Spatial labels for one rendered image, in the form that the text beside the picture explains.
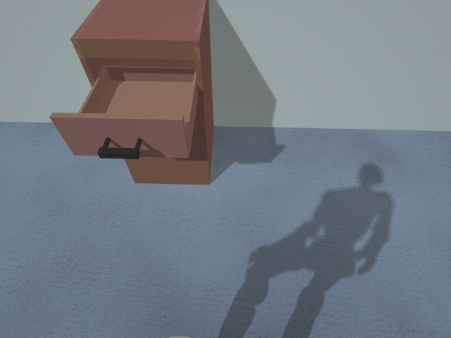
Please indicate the cabinet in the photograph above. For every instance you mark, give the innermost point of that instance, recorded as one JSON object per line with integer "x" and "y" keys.
{"x": 156, "y": 33}

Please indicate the drawer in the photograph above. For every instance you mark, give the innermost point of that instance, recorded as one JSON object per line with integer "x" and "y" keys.
{"x": 156, "y": 104}

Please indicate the handle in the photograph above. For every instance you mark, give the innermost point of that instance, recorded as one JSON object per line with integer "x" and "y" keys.
{"x": 125, "y": 153}

